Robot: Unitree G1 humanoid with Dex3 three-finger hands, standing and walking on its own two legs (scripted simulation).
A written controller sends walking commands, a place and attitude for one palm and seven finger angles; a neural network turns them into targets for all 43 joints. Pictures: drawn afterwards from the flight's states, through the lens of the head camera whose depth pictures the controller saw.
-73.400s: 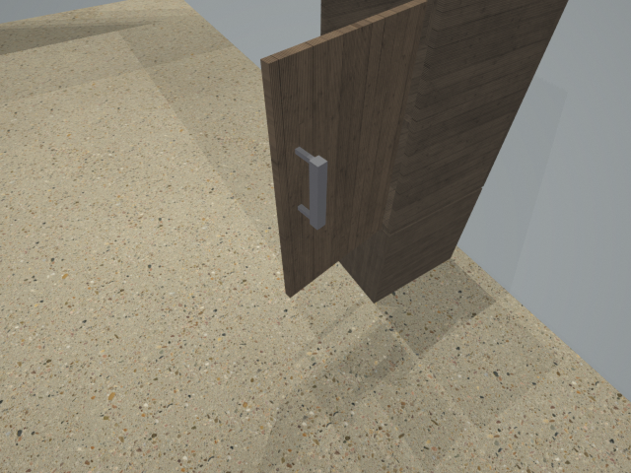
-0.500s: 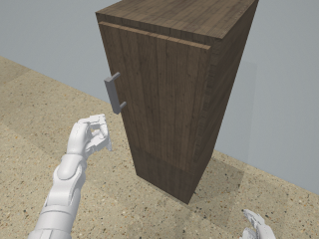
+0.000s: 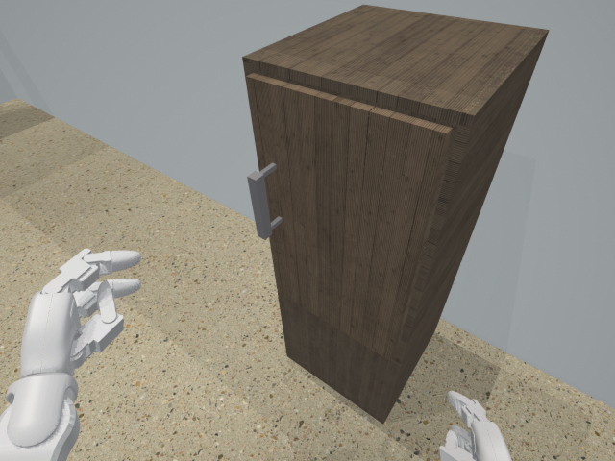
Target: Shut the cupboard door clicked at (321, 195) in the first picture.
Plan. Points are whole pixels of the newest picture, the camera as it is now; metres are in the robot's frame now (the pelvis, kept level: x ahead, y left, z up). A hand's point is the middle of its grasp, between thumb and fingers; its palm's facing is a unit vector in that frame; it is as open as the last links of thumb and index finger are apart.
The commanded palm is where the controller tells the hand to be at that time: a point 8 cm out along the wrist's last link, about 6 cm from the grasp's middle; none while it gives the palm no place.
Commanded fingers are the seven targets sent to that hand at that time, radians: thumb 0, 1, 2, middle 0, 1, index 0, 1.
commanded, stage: draw the hand back to the body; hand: left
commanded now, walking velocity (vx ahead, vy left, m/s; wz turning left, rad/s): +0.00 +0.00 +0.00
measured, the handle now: (267, 201) +0.58 +0.15 +0.01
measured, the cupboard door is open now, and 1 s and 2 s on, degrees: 0 0 0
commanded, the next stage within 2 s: step back with the hand held close in 0.52 s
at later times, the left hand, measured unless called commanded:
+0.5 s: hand (80, 333) +0.19 +0.26 +0.15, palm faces +0.45 -0.81 -0.38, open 7.4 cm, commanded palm +0.14 +0.30 +0.17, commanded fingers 0.00 0.90 0.90 -0.20 -0.30 -0.20 -0.30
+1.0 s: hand (64, 337) +0.18 +0.27 +0.16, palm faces +0.37 -0.78 -0.51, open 7.4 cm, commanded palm +0.13 +0.31 +0.17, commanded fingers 0.00 0.90 0.90 -0.20 -0.30 -0.20 -0.30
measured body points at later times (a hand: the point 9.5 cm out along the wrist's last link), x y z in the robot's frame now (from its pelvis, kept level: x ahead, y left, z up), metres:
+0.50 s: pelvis +0.00 +0.00 +0.00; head -0.02 -0.03 +0.45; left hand +0.16 +0.30 +0.17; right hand +0.19 -0.22 -0.09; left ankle -0.02 +0.09 -0.74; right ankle -0.01 -0.12 -0.74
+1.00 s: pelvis -0.02 +0.01 -0.01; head -0.01 -0.01 +0.44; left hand +0.16 +0.30 +0.19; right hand +0.15 -0.24 -0.09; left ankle -0.02 +0.09 -0.74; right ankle -0.01 -0.12 -0.74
